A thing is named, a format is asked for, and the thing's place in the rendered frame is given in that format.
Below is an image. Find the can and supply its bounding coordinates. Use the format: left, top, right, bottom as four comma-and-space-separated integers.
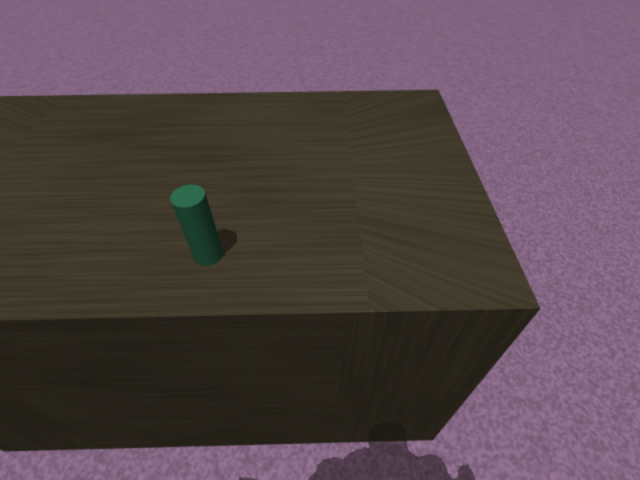
170, 185, 223, 266

